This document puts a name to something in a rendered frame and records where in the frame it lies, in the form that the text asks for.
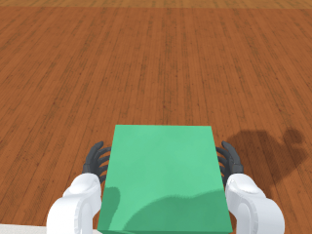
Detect carton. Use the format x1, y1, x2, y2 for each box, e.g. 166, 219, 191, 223
97, 125, 233, 234

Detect robot left hand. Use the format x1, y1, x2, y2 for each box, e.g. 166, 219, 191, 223
82, 141, 112, 184

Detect left robot forearm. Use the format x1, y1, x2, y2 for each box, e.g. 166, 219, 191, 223
46, 173, 101, 234

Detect right robot forearm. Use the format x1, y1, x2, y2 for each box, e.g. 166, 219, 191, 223
225, 174, 285, 234

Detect robot right hand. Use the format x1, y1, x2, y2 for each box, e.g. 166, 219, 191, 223
215, 140, 244, 188

